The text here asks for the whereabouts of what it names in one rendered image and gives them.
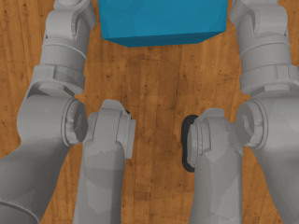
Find carton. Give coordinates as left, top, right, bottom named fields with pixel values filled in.
left=98, top=0, right=228, bottom=48

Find left robot shin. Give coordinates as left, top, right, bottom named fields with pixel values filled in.
left=82, top=99, right=128, bottom=148

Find robot shin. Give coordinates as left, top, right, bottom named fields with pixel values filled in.
left=82, top=99, right=128, bottom=148
left=187, top=107, right=244, bottom=167

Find robot left upper arm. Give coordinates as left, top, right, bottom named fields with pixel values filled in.
left=0, top=94, right=89, bottom=224

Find right robot shin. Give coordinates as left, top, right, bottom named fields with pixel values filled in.
left=187, top=107, right=244, bottom=167

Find left robot forearm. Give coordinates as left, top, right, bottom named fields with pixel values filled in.
left=17, top=0, right=97, bottom=135

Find robot right upper arm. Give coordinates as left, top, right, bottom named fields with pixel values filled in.
left=234, top=97, right=299, bottom=224

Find right robot forearm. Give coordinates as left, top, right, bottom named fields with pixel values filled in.
left=229, top=0, right=299, bottom=98

